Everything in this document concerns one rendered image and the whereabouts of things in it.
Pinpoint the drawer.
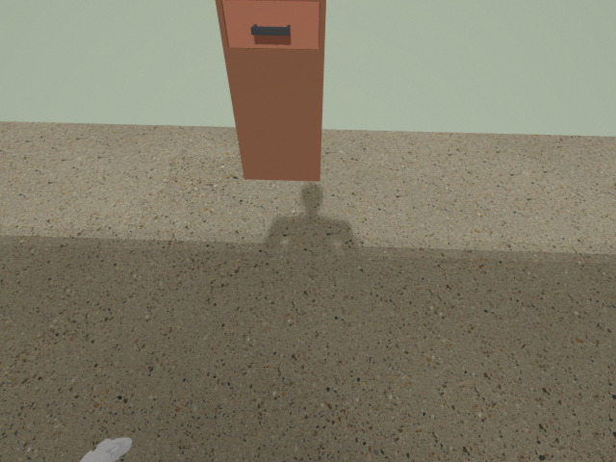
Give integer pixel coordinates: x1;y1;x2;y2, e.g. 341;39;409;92
222;0;321;49

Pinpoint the cabinet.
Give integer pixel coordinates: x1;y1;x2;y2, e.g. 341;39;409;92
216;0;326;181

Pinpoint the handle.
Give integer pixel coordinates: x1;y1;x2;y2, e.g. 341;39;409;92
251;24;290;36

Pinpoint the left robot hand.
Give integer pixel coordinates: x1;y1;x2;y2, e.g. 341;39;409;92
80;437;132;462

